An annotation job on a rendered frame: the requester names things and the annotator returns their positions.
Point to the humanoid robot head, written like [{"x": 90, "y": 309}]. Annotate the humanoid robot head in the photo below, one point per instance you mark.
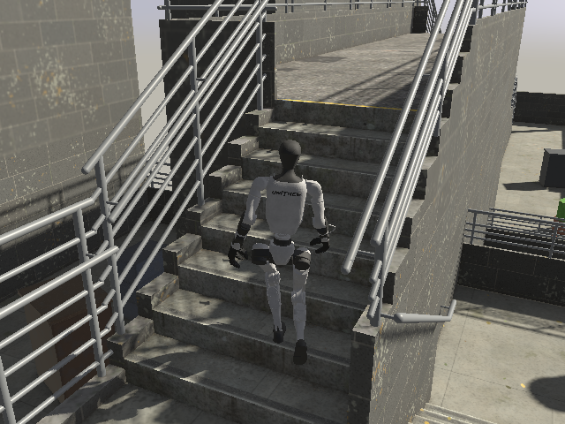
[{"x": 289, "y": 152}]

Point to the right robot upper arm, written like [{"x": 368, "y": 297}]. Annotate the right robot upper arm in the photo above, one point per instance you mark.
[{"x": 314, "y": 189}]

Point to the right robot foot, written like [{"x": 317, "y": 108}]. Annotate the right robot foot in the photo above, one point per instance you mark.
[{"x": 300, "y": 355}]

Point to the left robot hand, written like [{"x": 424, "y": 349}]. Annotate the left robot hand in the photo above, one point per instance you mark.
[{"x": 236, "y": 253}]

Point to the right robot hand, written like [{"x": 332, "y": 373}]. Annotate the right robot hand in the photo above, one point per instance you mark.
[{"x": 323, "y": 249}]

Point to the left robot forearm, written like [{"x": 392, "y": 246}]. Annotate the left robot forearm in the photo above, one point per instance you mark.
[{"x": 241, "y": 233}]

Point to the right robot forearm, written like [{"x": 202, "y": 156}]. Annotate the right robot forearm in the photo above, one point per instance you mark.
[{"x": 323, "y": 232}]

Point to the left robot upper arm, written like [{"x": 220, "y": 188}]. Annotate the left robot upper arm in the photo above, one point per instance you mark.
[{"x": 253, "y": 200}]

